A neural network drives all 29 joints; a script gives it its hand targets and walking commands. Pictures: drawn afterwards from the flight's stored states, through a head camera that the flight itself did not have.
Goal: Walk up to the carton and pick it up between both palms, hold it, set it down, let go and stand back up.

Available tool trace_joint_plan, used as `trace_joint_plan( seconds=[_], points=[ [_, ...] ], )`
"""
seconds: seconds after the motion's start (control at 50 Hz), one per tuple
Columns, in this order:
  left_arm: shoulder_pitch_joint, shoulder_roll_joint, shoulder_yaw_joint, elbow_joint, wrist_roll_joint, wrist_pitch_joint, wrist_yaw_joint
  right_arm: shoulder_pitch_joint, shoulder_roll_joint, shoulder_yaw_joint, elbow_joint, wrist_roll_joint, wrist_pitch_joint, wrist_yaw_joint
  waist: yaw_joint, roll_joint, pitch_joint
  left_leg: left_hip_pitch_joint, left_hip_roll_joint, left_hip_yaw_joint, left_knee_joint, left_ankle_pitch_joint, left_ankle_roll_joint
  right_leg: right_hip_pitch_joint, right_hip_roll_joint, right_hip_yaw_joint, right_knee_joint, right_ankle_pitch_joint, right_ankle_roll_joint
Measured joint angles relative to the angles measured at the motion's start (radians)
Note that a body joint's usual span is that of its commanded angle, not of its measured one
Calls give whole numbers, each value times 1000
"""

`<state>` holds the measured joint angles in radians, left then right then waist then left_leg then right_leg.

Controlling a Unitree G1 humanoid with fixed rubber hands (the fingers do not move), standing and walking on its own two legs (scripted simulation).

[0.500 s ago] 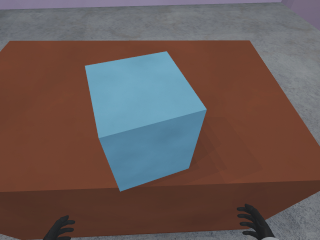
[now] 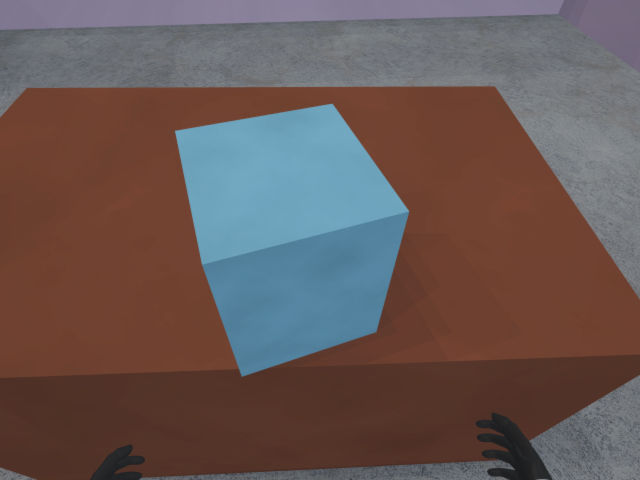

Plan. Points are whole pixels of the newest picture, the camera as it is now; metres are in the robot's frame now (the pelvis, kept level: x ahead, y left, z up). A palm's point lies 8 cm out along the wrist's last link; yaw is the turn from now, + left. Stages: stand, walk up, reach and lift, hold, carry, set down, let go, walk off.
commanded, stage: stand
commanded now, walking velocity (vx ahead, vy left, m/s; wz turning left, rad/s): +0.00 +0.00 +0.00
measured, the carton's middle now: (286, 242) +0.39 +0.05 +0.08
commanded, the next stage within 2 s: walk up in 1.14 s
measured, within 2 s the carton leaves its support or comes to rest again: neither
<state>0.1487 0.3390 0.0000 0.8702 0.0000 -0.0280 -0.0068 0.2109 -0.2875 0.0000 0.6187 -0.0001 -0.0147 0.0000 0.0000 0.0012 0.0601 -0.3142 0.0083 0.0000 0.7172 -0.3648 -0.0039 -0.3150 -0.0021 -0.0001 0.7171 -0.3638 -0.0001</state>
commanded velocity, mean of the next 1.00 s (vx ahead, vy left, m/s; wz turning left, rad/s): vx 0.00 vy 0.00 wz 0.00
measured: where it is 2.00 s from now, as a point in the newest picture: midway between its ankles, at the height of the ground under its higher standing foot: outside the picture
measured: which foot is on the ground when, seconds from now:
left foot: down 0.00-1.00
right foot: down 0.00-1.00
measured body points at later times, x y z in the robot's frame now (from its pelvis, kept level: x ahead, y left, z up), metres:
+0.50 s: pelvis -0.02 +0.00 +0.00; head -0.01 +0.00 +0.45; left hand +0.11 +0.29 -0.11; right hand +0.13 -0.26 -0.10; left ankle +0.01 +0.12 -0.72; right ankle +0.01 -0.12 -0.72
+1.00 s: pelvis -0.02 +0.00 +0.00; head -0.03 -0.01 +0.45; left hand +0.09 +0.29 -0.12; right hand +0.12 -0.27 -0.10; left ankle +0.01 +0.12 -0.72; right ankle +0.01 -0.12 -0.72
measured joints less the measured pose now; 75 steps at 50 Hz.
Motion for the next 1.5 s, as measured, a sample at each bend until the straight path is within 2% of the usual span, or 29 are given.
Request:
trace_joint_plan(
  seconds=[1.32, 1.38, 1.42, 1.46, 1.5],
  points=[
    [-28, -9, 0, 131, 0, 3, -12, -11, -18, 0, 97, 0, -6, 0, 0, 16, 8, 1, 0, 0, -1, 35, 0, 0, 0, 0, 0, 34, 0],
    [-40, -4, 0, 109, 0, 8, -8, -31, -21, 0, 97, 0, 19, 0, 0, 18, 37, 0, 0, 0, 0, 43, 0, 0, 0, 0, 0, 43, -1],
    [-46, 4, 0, 76, 0, 12, 0, -49, -30, 0, 98, 0, 47, 0, 1, 17, 71, -22, -5, 1, 58, 37, 0, 0, -3, 1, 1, 52, -6],
    [-50, 12, 0, 39, 0, 14, 13, -56, -45, 0, 98, 0, 71, 0, 1, 16, 103, -57, -22, 2, 207, -80, 0, 0, -14, 1, 2, 61, -7],
    [-50, 26, 0, 2, 0, 15, 27, -55, -56, 0, 97, 0, 86, 0, 0, 16, 132, -66, -25, 0, 300, -123, 0, -3, -22, 1, 2, 71, -7]
  ],
)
